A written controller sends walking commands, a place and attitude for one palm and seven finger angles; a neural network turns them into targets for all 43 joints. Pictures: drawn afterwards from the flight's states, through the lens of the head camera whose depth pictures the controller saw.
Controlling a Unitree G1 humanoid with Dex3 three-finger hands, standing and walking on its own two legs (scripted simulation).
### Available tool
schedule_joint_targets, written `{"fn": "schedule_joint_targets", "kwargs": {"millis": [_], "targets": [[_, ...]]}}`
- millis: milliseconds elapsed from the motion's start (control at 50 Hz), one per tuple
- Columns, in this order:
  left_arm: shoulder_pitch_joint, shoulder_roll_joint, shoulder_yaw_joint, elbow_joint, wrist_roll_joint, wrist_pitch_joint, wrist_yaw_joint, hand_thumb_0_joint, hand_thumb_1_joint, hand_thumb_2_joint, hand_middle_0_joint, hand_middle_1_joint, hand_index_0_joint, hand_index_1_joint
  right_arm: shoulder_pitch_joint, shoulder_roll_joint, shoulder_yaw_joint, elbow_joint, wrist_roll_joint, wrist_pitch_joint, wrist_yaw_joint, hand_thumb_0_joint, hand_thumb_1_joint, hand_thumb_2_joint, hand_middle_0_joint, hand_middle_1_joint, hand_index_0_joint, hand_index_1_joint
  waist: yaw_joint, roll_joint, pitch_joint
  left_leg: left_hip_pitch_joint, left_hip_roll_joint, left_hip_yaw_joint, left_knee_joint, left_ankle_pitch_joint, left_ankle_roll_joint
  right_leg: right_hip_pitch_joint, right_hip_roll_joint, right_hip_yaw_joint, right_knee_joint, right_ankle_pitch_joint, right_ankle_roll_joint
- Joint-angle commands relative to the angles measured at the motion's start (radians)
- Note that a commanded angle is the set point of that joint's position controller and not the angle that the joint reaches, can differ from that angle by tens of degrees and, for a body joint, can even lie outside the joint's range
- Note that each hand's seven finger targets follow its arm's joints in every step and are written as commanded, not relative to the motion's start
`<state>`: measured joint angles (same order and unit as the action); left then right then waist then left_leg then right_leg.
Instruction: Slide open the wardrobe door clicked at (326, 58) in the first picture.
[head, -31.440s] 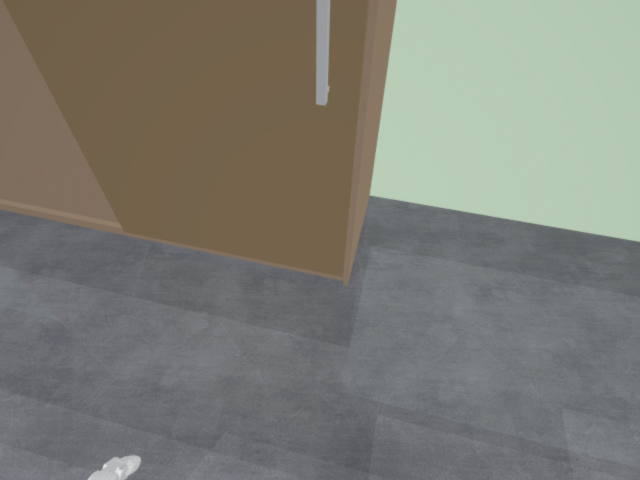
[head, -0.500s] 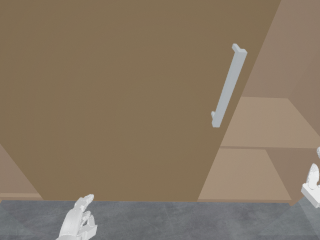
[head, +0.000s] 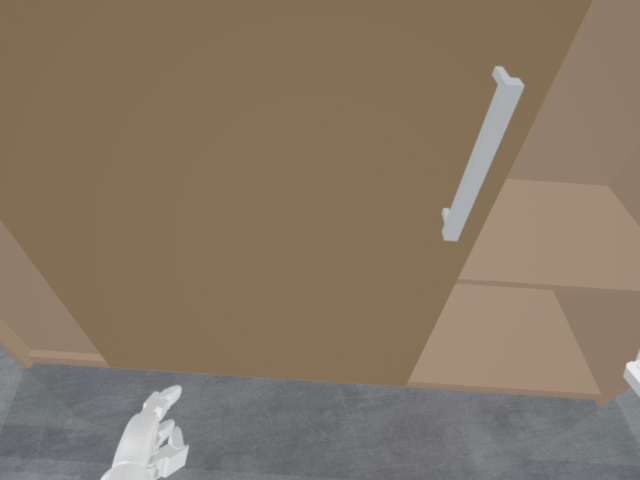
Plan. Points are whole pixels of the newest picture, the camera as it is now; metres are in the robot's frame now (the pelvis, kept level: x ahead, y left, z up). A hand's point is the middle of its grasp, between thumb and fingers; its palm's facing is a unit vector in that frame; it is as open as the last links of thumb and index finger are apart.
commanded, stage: step back with the hand held close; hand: right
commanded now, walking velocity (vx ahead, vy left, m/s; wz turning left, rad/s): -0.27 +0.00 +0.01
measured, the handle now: (472, 163) +0.54 -0.21 +0.15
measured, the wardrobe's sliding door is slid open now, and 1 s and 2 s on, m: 0.64 0.64 0.64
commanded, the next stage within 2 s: stop stepping back and stand still in 1.00 s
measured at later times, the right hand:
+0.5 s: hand out of the picture +0.13 -0.30 +0.15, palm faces +0.47 +0.78 -0.41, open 7.4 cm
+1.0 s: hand out of the picture +0.07 -0.31 +0.15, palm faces +0.47 +0.81 -0.36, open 7.4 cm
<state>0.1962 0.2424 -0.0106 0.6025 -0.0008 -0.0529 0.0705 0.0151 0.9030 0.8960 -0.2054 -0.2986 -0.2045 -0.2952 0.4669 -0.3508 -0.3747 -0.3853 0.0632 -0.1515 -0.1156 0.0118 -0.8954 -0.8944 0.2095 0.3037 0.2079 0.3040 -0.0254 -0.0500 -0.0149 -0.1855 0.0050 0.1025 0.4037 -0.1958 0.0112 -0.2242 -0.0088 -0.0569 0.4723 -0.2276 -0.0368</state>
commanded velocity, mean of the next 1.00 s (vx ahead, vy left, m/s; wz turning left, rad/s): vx -0.33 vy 0.00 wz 0.06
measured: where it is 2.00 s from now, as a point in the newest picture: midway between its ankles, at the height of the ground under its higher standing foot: outside the picture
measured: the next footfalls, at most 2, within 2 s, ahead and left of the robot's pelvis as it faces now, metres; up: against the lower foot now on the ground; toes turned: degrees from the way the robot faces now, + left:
right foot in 0.96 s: -0.03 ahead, -0.12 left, +0.00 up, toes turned -6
left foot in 1.42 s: -0.28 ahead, +0.04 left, +0.00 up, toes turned +6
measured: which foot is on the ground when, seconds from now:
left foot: down 0.00-0.98, up 1.00-1.00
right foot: down 0.00-0.84, up 0.86-0.94, down 0.96-1.00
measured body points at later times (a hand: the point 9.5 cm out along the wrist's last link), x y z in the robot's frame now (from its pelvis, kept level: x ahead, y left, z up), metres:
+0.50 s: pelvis -0.06 -0.02 -0.02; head -0.06 -0.05 +0.43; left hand +0.11 +0.21 -0.08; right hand +0.10 -0.34 +0.17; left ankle +0.01 +0.11 -0.74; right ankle +0.02 -0.09 -0.74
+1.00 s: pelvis -0.13 -0.04 -0.03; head -0.11 -0.10 +0.42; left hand +0.06 +0.19 -0.08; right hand +0.04 -0.35 +0.17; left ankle +0.00 +0.10 -0.73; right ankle -0.07 -0.11 -0.74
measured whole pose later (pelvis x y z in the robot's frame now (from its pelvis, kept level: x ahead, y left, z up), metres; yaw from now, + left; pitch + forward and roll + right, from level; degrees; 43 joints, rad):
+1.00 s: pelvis -0.13 -0.04 -0.03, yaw -5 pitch +0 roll +2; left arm 0.22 0.20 0.01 0.59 0.01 -0.11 0.05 0.01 0.90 0.90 -0.21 -0.30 -0.21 -0.30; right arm 0.44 -0.42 -0.43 -0.56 0.02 -0.29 -0.13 0.01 -0.89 -0.89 0.21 0.30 0.21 0.30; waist 0.02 0.10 0.04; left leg -0.51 -0.01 -0.04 0.66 -0.20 -0.03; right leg -0.45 0.02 -0.04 0.71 -0.27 -0.06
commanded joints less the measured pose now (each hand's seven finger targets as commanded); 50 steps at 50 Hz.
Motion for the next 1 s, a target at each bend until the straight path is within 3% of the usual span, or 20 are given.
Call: {"fn": "schedule_joint_targets", "kwargs": {"millis": [0,40,140,240,320,420,480,520,600,680,740,780,800,820,860,900,920,940,960,980], "targets": [[-0.112,0.110,0.049,-0.193,-0.007,-0.022,0.018,0.000,0.900,0.900,-0.200,-0.300,-0.200,-0.300,0.019,-0.223,-0.132,-0.264,-0.003,-0.068,-0.025,0.000,-0.900,-0.900,0.200,0.300,0.200,0.300,0.001,0.029,-0.140,0.049,0.090,-0.129,-0.013,0.222,-0.001,-0.010,-0.058,0.103,-0.051,0.238,-0.012],[-0.114,0.111,0.053,-0.206,-0.006,-0.014,0.025,0.000,0.900,0.900,-0.200,-0.300,-0.200,-0.300,0.030,-0.272,-0.182,-0.300,-0.001,-0.075,-0.033,0.000,-0.900,-0.900,0.200,0.300,0.200,0.300,-0.002,0.036,-0.165,0.074,0.084,-0.125,0.017,0.269,-0.002,-0.030,-0.060,0.111,-0.051,0.262,-0.012],[-0.103,0.115,0.057,-0.225,-0.009,-0.009,0.035,0.000,0.900,0.900,-0.200,-0.300,-0.200,-0.300,0.037,-0.264,-0.187,-0.313,-0.004,-0.088,-0.040,0.000,-0.900,-0.900,0.200,0.300,0.200,0.300,0.000,-0.024,-0.141,0.110,0.050,-0.118,0.073,0.212,-0.015,-0.144,-0.090,0.146,-0.103,0.164,-0.025],[-0.088,0.128,0.061,-0.224,-0.011,-0.033,0.036,0.000,0.900,0.900,-0.200,-0.300,-0.200,-0.300,0.022,-0.226,-0.162,-0.276,-0.021,-0.104,-0.040,0.000,-0.900,-0.900,0.200,0.300,0.200,0.300,0.004,-0.070,-0.091,0.179,0.028,-0.125,0.145,0.128,-0.019,-0.343,-0.122,0.190,-0.173,-0.132,-0.053],[-0.071,0.129,0.061,-0.218,-0.012,-0.054,0.033,0.000,0.900,0.900,-0.200,-0.300,-0.200,-0.300,-0.013,-0.213,-0.154,-0.258,-0.040,-0.119,-0.040,0.000,-0.900,-0.900,0.200,0.300,0.200,0.300,0.011,-0.041,-0.039,0.196,0.026,-0.144,0.172,0.042,-0.020,-0.487,-0.136,0.212,-0.190,-0.375,-0.074],[-0.056,0.128,0.065,-0.213,-0.005,-0.082,0.029,0.000,0.900,0.900,-0.200,-0.300,-0.200,-0.300,-0.065,-0.221,-0.159,-0.303,-0.059,-0.149,-0.042,0.000,-0.900,-0.900,0.200,0.300,0.200,0.300,0.016,0.002,-0.035,0.135,0.037,-0.182,0.135,-0.083,-0.007,-0.497,-0.117,0.214,-0.141,-0.461,-0.074],[-0.054,0.125,0.062,-0.206,0.005,-0.098,0.028,0.000,0.900,0.900,-0.200,-0.300,-0.200,-0.300,-0.081,-0.227,-0.163,-0.315,-0.064,-0.165,-0.044,0.000,-0.900,-0.900,0.200,0.300,0.200,0.300,0.019,-0.037,-0.014,0.089,0.030,-0.197,0.125,-0.159,-0.001,-0.502,-0.115,0.226,-0.139,-0.503,-0.072],[-0.046,0.124,0.064,-0.200,0.005,-0.108,0.024,0.000,0.900,0.900,-0.200,-0.300,-0.200,-0.300,-0.076,-0.227,-0.172,-0.316,-0.066,-0.176,-0.045,0.000,-0.900,-0.900,0.200,0.300,0.200,0.300,0.018,-0.054,-0.021,0.086,0.018,-0.202,0.141,-0.147,0.003,-0.503,-0.112,0.238,-0.140,-0.510,-0.070],[-0.047,0.118,0.065,-0.192,0.009,-0.128,0.023,0.000,0.900,0.900,-0.200,-0.300,-0.200,-0.300,-0.031,-0.245,-0.206,-0.316,-0.059,-0.202,-0.043,0.000,-0.900,-0.900,0.200,0.300,0.200,0.300,0.014,-0.085,-0.079,0.152,-0.018,-0.194,0.241,0.065,-0.007,-0.504,-0.142,0.268,-0.158,-0.427,-0.078],[-0.044,0.130,0.079,-0.189,0.003,-0.135,0.020,0.000,0.900,0.900,-0.200,-0.300,-0.200,-0.300,-0.051,-0.227,-0.211,-0.293,-0.067,-0.211,-0.028,0.000,-0.900,-0.900,0.200,0.300,0.200,0.300,0.014,-0.075,-0.065,0.248,-0.043,-0.204,0.340,0.033,-0.019,-0.664,-0.195,0.262,-0.174,-0.583,-0.102],[-0.041,0.129,0.089,-0.183,0.006,-0.137,0.018,0.000,0.900,0.900,-0.200,-0.300,-0.200,-0.300,-0.113,-0.233,-0.206,-0.282,-0.073,-0.208,-0.023,0.000,-0.900,-0.900,0.200,0.300,0.200,0.300,0.017,0.014,-0.023,0.119,0.000,-0.316,0.233,-0.099,0.011,-0.636,-0.138,0.208,-0.061,-0.592,-0.079],[-0.037,0.107,0.085,-0.177,0.007,-0.137,0.008,0.000,0.900,0.900,-0.200,-0.300,-0.200,-0.300,-0.124,-0.230,-0.180,-0.285,-0.066,-0.205,-0.024,0.000,-0.900,-0.900,0.200,0.300,0.200,0.300,0.024,0.116,0.003,-0.122,0.103,-0.462,0.049,-0.260,0.063,-0.471,-0.061,0.151,0.115,-0.494,-0.034],[-0.021,0.091,0.082,-0.159,0.009,-0.129,-0.001,0.000,0.900,0.900,-0.200,-0.300,-0.200,-0.300,-0.120,-0.236,-0.168,-0.280,-0.054,-0.201,-0.028,0.000,-0.900,-0.900,0.200,0.300,0.200,0.300,0.028,0.201,0.001,-0.292,0.186,-0.531,-0.079,-0.371,0.102,-0.318,-0.015,0.115,0.263,-0.388,0.004],[-0.012,0.075,0.078,-0.138,0.008,-0.119,-0.013,0.000,0.900,0.900,-0.200,-0.300,-0.200,-0.300,-0.127,-0.244,-0.154,-0.298,-0.049,-0.199,-0.034,0.000,-0.900,-0.900,0.200,0.300,0.200,0.300,0.035,0.270,-0.033,-0.405,0.265,-0.554,-0.171,-0.415,0.132,-0.161,0.015,0.077,0.420,-0.287,0.027],[-0.017,0.062,0.072,-0.126,0.010,-0.103,-0.023,0.000,0.900,0.900,-0.200,-0.300,-0.200,-0.300,-0.128,-0.263,-0.159,-0.326,-0.043,-0.196,-0.042,0.000,-0.900,-0.900,0.200,0.300,0.200,0.300,0.041,0.296,-0.088,-0.427,0.286,-0.483,-0.185,-0.299,0.136,-0.054,0.023,0.063,0.511,-0.240,0.029],[-0.019,0.059,0.065,-0.137,0.005,-0.097,-0.019,0.000,0.900,0.900,-0.200,-0.300,-0.200,-0.300,-0.106,-0.283,-0.183,-0.363,-0.040,-0.190,-0.043,0.000,-0.900,-0.900,0.200,0.300,0.200,0.300,0.042,0.224,-0.076,-0.409,0.215,-0.356,-0.112,-0.199,0.083,-0.017,0.024,0.050,0.317,-0.228,0.025],[-0.027,0.067,0.062,-0.141,0.003,-0.098,-0.012,0.000,0.900,0.900,-0.200,-0.300,-0.200,-0.300,-0.082,-0.283,-0.188,-0.375,-0.035,-0.189,-0.041,0.000,-0.900,-0.900,0.200,0.300,0.200,0.300,0.047,0.108,-0.058,-0.377,0.152,-0.303,-0.018,-0.171,0.047,-0.028,0.023,0.055,0.103,-0.204,0.017],[-0.048,0.099,0.070,-0.155,0.001,-0.105,0.001,0.000,0.900,0.900,-0.200,-0.300,-0.200,-0.300,-0.076,-0.284,-0.198,-0.408,-0.030,-0.197,-0.041,0.000,-0.900,-0.900,0.200,0.300,0.200,0.300,0.042,-0.135,-0.035,-0.327,0.040,-0.226,0.209,-0.159,0.008,-0.129,-0.085,0.210,-0.122,-0.230,-0.026],[-0.066,0.129,0.077,-0.177,0.009,-0.125,0.011,0.000,0.900,0.900,-0.200,-0.300,-0.200,-0.300,-0.060,-0.271,-0.223,-0.448,-0.044,-0.211,-0.047,0.000,-0.900,-0.900,0.200,0.300,0.200,0.300,0.029,-0.439,-0.056,-0.174,-0.087,-0.119,0.567,-0.175,-0.042,-0.345,-0.329,0.476,-0.275,-0.193,-0.107],[-0.038,0.061,0.075,-0.159,0.025,-0.150,0.015,0.000,0.900,0.900,-0.200,-0.300,-0.200,-0.300,-0.070,-0.294,-0.241,-0.440,-0.046,-0.208,-0.055,0.000,-0.900,-0.900,0.200,0.300,0.200,0.300,0.034,-0.335,-0.071,-0.231,-0.083,-0.180,0.792,-0.292,-0.030,-0.313,-0.376,0.453,-0.267,0.006,-0.150]]}}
